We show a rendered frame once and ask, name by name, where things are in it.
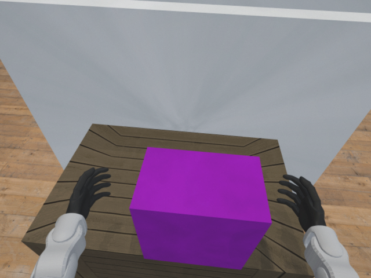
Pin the robot left forearm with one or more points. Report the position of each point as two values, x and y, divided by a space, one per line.
64 245

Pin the right robot hand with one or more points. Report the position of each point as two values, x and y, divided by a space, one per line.
307 204

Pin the robot right forearm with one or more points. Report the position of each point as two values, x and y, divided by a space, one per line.
326 256

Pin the carton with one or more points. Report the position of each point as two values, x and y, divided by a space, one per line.
200 208

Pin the pedestal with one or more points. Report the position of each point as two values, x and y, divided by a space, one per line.
112 246

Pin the left robot hand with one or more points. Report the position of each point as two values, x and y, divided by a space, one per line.
83 198

